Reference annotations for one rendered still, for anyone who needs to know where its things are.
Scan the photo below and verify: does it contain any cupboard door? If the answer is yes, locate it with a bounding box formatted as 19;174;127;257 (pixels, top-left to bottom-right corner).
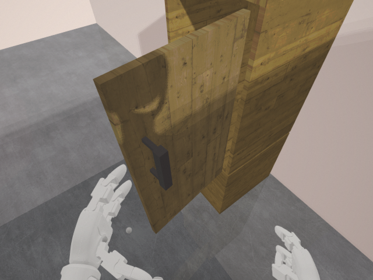
93;9;251;234

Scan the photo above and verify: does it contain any handle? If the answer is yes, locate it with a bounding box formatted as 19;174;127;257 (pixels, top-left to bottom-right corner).
142;136;173;190

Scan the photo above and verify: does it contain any left robot hand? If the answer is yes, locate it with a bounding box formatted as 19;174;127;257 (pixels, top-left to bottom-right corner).
69;164;153;280

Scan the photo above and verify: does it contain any left robot forearm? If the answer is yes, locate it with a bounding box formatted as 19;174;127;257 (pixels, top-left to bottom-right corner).
61;264;101;280

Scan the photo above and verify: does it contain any right robot hand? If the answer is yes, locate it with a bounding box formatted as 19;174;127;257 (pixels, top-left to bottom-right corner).
272;226;320;280

